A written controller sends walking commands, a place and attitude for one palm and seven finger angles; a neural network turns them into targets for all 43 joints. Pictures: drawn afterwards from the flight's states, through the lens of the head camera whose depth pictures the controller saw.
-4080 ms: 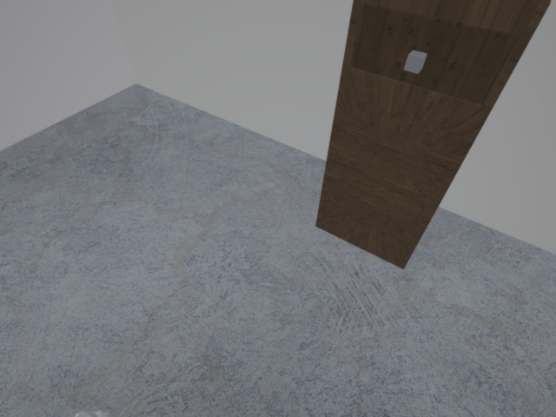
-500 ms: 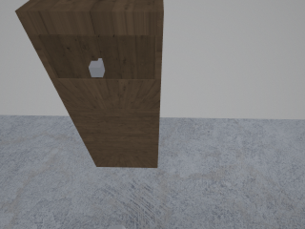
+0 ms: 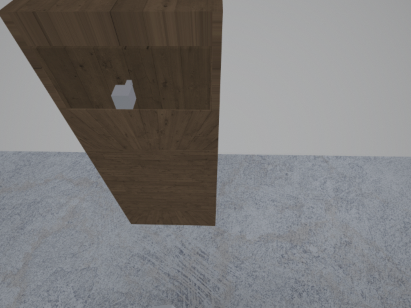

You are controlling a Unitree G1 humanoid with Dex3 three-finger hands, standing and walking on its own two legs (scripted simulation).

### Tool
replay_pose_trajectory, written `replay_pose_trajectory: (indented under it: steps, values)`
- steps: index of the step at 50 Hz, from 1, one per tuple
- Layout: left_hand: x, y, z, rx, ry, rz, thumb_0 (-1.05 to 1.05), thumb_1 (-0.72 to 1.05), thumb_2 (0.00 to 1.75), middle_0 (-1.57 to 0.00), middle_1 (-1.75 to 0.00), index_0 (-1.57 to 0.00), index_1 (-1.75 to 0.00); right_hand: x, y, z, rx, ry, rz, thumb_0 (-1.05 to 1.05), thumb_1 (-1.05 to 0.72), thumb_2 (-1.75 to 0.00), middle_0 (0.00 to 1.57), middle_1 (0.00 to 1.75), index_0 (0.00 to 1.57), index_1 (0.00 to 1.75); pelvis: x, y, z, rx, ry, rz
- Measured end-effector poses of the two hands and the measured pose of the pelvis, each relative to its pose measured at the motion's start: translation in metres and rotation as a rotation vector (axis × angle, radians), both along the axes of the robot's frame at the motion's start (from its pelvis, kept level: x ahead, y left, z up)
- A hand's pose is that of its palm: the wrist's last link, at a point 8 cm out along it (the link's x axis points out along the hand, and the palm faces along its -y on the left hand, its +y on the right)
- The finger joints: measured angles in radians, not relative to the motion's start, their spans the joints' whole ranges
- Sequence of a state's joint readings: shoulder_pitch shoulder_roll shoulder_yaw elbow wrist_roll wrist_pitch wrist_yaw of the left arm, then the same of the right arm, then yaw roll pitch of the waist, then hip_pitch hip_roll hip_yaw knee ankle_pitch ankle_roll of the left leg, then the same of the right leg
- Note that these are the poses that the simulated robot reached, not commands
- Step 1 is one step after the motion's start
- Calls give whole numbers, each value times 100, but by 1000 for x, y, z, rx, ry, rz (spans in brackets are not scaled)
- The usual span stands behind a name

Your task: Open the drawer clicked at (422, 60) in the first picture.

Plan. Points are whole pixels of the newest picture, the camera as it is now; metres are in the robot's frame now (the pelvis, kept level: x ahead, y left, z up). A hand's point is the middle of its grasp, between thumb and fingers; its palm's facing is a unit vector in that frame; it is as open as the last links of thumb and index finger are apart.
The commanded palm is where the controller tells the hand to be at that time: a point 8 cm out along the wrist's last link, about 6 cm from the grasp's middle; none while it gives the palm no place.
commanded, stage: come to a stop and stand still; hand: left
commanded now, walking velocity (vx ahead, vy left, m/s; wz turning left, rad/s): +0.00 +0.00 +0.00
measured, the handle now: (126, 91) +0.54 +0.23 +0.11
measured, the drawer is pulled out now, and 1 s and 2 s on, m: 0.00 0.00 0.00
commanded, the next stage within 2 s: look again from close up in 0.68 s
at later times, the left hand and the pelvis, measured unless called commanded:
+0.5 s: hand out of the picture +0.00 +0.24 -0.16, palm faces +0.01 -0.98 -0.20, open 7.4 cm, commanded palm none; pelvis -0.06 +0.06 +0.01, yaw -1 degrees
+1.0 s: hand out of the picture -0.09 +0.19 -0.17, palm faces +0.06 -0.99 -0.13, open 7.4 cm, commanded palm none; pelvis -0.05 +0.05 +0.01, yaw +0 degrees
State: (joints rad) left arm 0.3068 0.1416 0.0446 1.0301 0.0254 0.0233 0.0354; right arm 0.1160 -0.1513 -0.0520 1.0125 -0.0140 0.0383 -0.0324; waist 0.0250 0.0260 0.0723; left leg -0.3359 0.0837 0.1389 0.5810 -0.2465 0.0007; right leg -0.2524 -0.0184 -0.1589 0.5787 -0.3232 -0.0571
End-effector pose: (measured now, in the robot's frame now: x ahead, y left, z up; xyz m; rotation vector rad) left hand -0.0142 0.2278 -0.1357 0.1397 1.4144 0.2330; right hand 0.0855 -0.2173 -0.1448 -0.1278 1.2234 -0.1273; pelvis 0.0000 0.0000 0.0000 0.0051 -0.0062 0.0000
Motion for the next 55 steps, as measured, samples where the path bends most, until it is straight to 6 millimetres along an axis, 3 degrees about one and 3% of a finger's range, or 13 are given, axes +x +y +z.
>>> replay_pose_trajectory:
  steps: [4, 9, 17, 23, 30, 37, 42, 48, 55]
  values:
    - [10, 6, 0, 15, -33, -12, 1, 91, 90, -20, -30, -20, -30, -26, -11, -1, -27, 63, -21, 0, -91, -90, 20, 30, 20, 30, -3, 1, 0, -7, -1, 11]
    - [27, 13, -2, 11, -113, -75, 0, 91, 90, -20, -30, -20, -30, -56, -11, 8, -56, 70, -53, 0, -91, -90, 20, 30, 20, 30, -12, 11, 1, -12, 5, -11]
    - [40, 37, -4, -32, -233, -101, 0, 91, 90, -20, -30, -20, -30, -97, 18, 19, -84, 23, -41, 1, -91, -90, 20, 30, 20, 30, -36, 38, 1, -20, -37, -15]
    - [21, 52, 4, -33, -231, -120, 0, 91, 90, -20, -30, -20, -30, -126, 42, 16, -51, 35, -39, 1, -92, -90, 20, 30, 20, 30, -53, 52, 5, -15, -39, -22]
    - [-26, 62, 4, -21, -144, -81, 0, 91, 90, -20, -30, -20, -30, -151, 55, 10, -20, 96, -19, 1, -91, -90, 20, 30, 21, 30, -61, 60, 6, -8, -36, -3]
    - [-74, 53, 1, -37, -26, -34, 1, 91, 90, -20, -30, -20, -30, -157, 57, 8, -11, 135, -7, 1, -90, -90, 20, 30, 21, 30, -60, 60, 7, -7, -32, 2]
    - [-91, 39, -2, -66, 32, -18, 1, 91, 90, -20, -30, -20, -30, -151, 55, 8, -12, 138, -5, 1, -90, -90, 20, 30, 21, 30, -56, 57, 7, -6, -26, 2]
    - [-86, 22, -4, -98, 41, -11, 1, 91, 90, -20, -30, -20, -30, -140, 53, 10, -13, 135, -2, 1, -90, -90, 20, 30, 20, 30, -50, 52, 8, -7, -21, 3]
    - [-58, 9, -7, -118, -9, -23, 1, 91, 90, -20, -30, -20, -30, -131, 49, 12, -21, 137, -5, 1, -91, -90, 20, 30, 20, 30, -41, 46, 9, -8, -20, 4]
